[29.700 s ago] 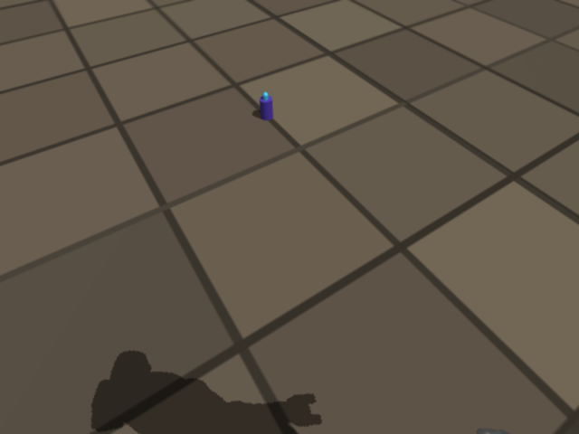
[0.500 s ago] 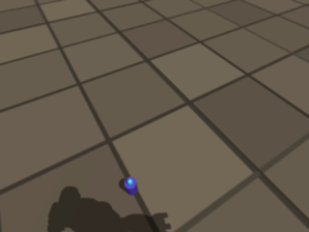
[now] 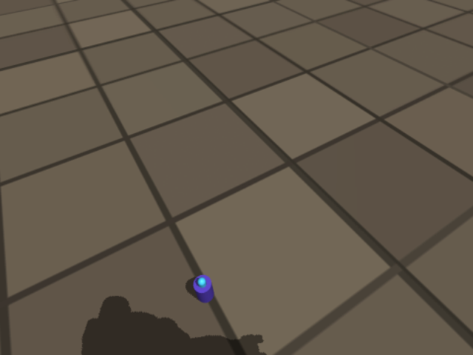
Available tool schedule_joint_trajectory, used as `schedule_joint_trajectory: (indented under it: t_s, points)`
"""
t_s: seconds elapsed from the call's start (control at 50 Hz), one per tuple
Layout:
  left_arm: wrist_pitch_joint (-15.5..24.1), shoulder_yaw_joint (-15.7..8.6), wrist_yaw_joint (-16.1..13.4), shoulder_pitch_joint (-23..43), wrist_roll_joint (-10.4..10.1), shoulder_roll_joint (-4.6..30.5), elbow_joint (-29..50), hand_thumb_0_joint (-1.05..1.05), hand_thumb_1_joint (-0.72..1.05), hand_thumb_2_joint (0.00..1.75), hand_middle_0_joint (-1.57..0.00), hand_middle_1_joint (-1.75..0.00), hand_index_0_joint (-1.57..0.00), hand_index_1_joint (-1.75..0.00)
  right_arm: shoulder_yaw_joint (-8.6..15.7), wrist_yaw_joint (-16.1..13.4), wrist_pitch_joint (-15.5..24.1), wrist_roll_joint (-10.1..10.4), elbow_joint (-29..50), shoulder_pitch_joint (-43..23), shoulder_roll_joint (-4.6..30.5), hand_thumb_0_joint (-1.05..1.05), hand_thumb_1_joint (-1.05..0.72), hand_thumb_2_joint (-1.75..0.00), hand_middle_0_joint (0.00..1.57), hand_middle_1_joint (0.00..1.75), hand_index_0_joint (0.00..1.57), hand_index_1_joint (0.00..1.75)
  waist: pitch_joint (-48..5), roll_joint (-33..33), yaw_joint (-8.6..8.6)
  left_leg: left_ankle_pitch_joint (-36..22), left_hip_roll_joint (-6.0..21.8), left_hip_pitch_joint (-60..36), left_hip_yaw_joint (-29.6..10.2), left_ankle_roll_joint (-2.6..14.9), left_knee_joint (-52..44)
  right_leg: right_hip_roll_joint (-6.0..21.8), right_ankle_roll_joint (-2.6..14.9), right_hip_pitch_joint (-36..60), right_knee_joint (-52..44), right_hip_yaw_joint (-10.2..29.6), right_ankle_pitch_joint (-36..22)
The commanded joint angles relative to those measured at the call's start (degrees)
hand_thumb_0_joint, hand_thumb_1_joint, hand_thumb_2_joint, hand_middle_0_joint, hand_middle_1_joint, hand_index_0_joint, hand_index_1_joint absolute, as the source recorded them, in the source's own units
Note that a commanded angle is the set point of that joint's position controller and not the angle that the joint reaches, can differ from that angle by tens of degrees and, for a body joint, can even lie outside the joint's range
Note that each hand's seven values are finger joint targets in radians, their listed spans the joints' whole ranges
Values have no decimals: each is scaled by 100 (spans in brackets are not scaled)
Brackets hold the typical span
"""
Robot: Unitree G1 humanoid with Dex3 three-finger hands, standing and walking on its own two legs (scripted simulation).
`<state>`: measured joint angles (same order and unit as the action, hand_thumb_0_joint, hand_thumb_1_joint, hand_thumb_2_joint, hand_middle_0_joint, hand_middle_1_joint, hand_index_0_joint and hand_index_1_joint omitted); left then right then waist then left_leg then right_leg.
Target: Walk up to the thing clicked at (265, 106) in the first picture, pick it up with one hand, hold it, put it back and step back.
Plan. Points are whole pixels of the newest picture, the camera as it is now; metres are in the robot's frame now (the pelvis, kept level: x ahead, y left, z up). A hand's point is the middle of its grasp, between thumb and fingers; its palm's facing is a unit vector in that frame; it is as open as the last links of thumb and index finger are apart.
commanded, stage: stand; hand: left
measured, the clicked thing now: (203, 287) +0.46 +0.18 -0.70
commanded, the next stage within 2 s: step back in 1.10 s
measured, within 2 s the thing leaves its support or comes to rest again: neither
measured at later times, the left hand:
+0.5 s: hand out of the picture +0.08 +0.23 -0.15, palm faces -0.02 -0.94 -0.35, open 7.4 cm
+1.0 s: hand out of the picture +0.10 +0.23 -0.15, palm faces -0.03 -0.94 -0.35, open 7.4 cm
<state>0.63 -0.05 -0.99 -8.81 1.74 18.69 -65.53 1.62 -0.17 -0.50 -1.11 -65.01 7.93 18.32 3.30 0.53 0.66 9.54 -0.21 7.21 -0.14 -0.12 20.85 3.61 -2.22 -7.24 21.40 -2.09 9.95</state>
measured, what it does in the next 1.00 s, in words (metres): stands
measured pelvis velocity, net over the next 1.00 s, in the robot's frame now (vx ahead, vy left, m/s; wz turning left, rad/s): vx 0.02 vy -0.02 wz -0.02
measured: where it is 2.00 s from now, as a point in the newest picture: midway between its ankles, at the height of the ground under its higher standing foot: outside the picture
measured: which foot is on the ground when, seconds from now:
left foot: down 0.00-1.00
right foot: down 0.00-1.00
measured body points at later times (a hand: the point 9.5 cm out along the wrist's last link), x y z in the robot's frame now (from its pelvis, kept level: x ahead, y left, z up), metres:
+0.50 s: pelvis +0.01 -0.01 +0.00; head +0.02 -0.02 +0.45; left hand +0.08 +0.28 -0.13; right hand +0.07 -0.31 -0.14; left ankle +0.03 +0.12 -0.75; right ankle +0.02 -0.14 -0.75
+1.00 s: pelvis +0.02 -0.02 +0.00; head +0.03 -0.02 +0.45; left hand +0.10 +0.28 -0.13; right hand +0.09 -0.32 -0.14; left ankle +0.03 +0.12 -0.75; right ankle +0.02 -0.14 -0.75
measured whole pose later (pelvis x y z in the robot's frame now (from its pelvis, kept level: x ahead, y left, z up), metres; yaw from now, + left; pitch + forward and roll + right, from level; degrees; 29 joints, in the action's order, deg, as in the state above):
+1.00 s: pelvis +0.02 -0.02 +0.00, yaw -1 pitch -3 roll +0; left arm 0.8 -0.4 -0.3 -6.2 0.9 19.0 -65.6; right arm 0.7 -0.1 0.0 -0.7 -66.0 6.2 19.4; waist 3.3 0.6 0.1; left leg 9.8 1.9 5.0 0.3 -1.8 17.4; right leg 1.5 -0.7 -5.8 18.7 -1.8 10.3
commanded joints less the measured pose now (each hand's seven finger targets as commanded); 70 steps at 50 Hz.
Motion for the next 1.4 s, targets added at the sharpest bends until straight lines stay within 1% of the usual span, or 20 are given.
schedule_joint_trajectory:
  t_s: [0.0, 0.1, 0.16, 0.36, 0.44, 0.78, 0.94, 1.06, 1.08, 1.14, 1.16, 1.2, 1.24, 1.26, 1.28, 1.3, 1.32, 1.34, 1.36, 1.38]
  points:
    - [103, -234, -45, 237, -24, 1188, 258, 0, 90, 90, -20, -30, -20, -30, 178, -51, 142, -22, 312, -212, 1102, 0, -90, -90, 20, 30, 20, 30, -6, 21, -21, 486, 541, 328, -555, 89, -560, 385, 229, -149, -557, 495, 597]
    - [105, -239, -37, 287, -43, 1190, 235, 0, 90, 90, -20, -30, -20, -30, 155, -49, 141, -9, 300, -195, 1100, 0, -90, -90, 20, 30, 20, 30, -117, -99, -40, 216, 590, 218, -539, 105, -513, 419, 268, -94, -563, 553, 461]
    - [123, -228, -38, 288, -58, 1146, 227, 0, 90, 90, -20, -30, -20, -30, 149, -54, 166, -4, 295, -212, 1143, 0, -90, -90, 20, 30, 20, 30, -275, -40, -40, -218, 633, 80, -519, 112, -459, 440, 270, 29, -534, 538, 3]
    - [96, -248, -12, 377, -70, 1171, 219, 0, 90, 90, -20, -30, -20, -30, 113, -67, 160, 5, 231, -222, 1200, 0, -90, -90, 20, 30, 20, 30, -195, -43, -43, -164, 666, 108, -493, 68, -543, 397, 257, 30, -562, 523, -4]
    - [112, -267, -16, 436, -81, 1182, 243, 0, 90, 90, -20, -30, -20, -30, 109, -80, 179, 4, 235, -241, 1208, 0, -90, -90, 20, 30, 20, 30, -392, -33, -47, -598, 703, -62, -436, 68, -495, 432, 266, 197, -493, 524, -653]
    - [122, -254, 5, 492, -80, 1191, 288, 0, 90, 90, -20, -30, -20, -30, 114, -51, 177, 14, 230, -332, 1223, 0, -90, -90, 20, 30, 20, 30, -271, -108, -65, -469, 731, -105, -412, 16, -581, 399, 250, 96, -632, 501, -369]
    - [131, -268, 3, 501, -104, 1218, 334, 0, 90, 90, -20, -30, -20, -30, 115, -62, 193, 16, 258, -337, 1255, 0, -90, -90, 20, 30, 20, 30, -531, -57, -76, -970, 789, -309, -359, 30, -507, 429, 285, 248, -492, 495, -1052]
    - [120, -257, 7, 503, -100, 1233, 339, 0, 90, 90, -20, -30, -20, -30, 114, -55, 168, 22, 243, -362, 1265, 0, -90, -90, 20, 30, 20, 30, -395, -11, -79, -606, 777, -199, -348, 20, -545, 415, 289, 203, -581, 543, -714]
    - [61, -556, -4, 508, -223, 1710, 475, 0, 90, 90, -20, -30, -20, -30, 212, -22, 71, 61, 392, -522, 1574, 0, -90, -90, 20, 30, 20, 30, 181, -128, -68, -1280, 619, 347, -401, 180, 133, 389, 359, -208, -146, 685, -1698]
    - [12, -649, -34, 423, -223, 1747, 745, 0, 90, 90, -20, -30, -20, -30, 236, -11, -12, 137, 605, -249, 1379, 0, -90, -90, 20, 30, 20, 30, -454, -402, -150, -1137, 350, 312, -115, 180, 1045, 730, 802, -147, -27, 912, -2227]
    - [-15, -677, -35, 507, -204, 1789, 878, 0, 90, 90, -20, -30, -20, -30, 258, -11, -49, 145, 650, -146, 1360, 0, -90, -90, 20, 30, 20, 30, -626, -543, -160, -782, 193, 299, 2, 159, 1386, 938, 1023, -211, -48, 1098, -2201]
    - [-63, -699, -41, 858, -118, 1847, 1163, 0, 90, 90, -20, -30, -20, -30, 333, 15, -130, 110, 758, 24, 1347, 0, -90, -90, 20, 30, 20, 30, -783, -924, -219, 895, -91, 398, 3, 189, 2264, 1411, 1437, -536, -35, 1401, -2118]
    - [-112, -709, -46, 1117, -38, 1837, 1410, 0, 90, 90, -20, -30, -20, -30, 379, 59, -197, 88, 892, 274, 1346, 0, -90, -90, 20, 30, 20, 30, -680, -1202, -323, 1788, -73, 455, -236, 321, 2807, 1567, 1580, -1037, 188, 1363, -1906]
    - [-126, -685, -54, 1257, -25, 1821, 1520, 0, 90, 90, -20, -30, -20, -30, 401, 68, -199, 100, 931, 459, 1339, 0, -90, -90, 20, 30, 20, 30, -635, -1270, -422, 1553, 5, 461, -290, 344, 2562, 1469, 1449, -1077, 417, 1221, -1901]
    - [-154, -638, -54, 1215, -37, 1692, 1550, 0, 90, 90, -20, -30, -20, -30, 406, 59, -159, 101, 947, 463, 1349, 0, -90, -90, 20, 30, 20, 30, -597, -1066, -390, 1011, 1, 552, -174, 324, 1988, 1193, 1273, -926, 774, 993, -1870]
    - [-201, -614, -45, 1114, -68, 1622, 1570, 0, 90, 90, -20, -30, -20, -30, 410, 44, -117, 60, 963, 461, 1408, 0, -90, -90, 20, 30, 20, 30, -509, -689, -349, -396, 166, 604, -239, 302, 1190, 824, 983, -889, 1202, 750, -1489]
    - [-253, -575, -41, 981, -128, 1414, 1651, 0, 90, 90, -20, -30, -20, -30, 468, 17, -68, -17, 1068, 339, 1671, 0, -90, -90, 20, 30, 20, 30, -466, 201, -266, -1691, 811, 653, -977, 495, 478, 156, 663, -999, 2009, 410, -713]
    - [-305, -539, -63, 868, -182, 1193, 1689, 0, 90, 90, -20, -30, -20, -30, 539, 12, -20, -106, 1127, 310, 2017, 0, -90, -90, 20, 30, 20, 30, -372, 996, -213, -2933, 1510, 308, -2040, 818, 87, -722, 458, -1734, 2900, 400, 1318]
    - [-326, -557, -120, 773, -148, 1194, 1726, 0, 90, 90, -20, -30, -20, -30, 588, -15, 22, -90, 1224, 326, 2220, 0, -90, -90, 20, 30, 20, 30, -574, 986, -257, -3823, 1839, 45, -2257, 1161, 296, -917, 445, -1955, 3592, 929, 2680]
    - [-337, -550, -162, 740, -131, 1193, 1678, 0, 90, 90, -20, -30, -20, -30, 599, -43, 25, -82, 1311, 251, 2187, 0, -90, -90, 20, 30, 20, 30, -732, 1022, -290, -3704, 1952, -51, -2426, 1224, 270, -970, 435, -2070, 4058, 1295, 2777]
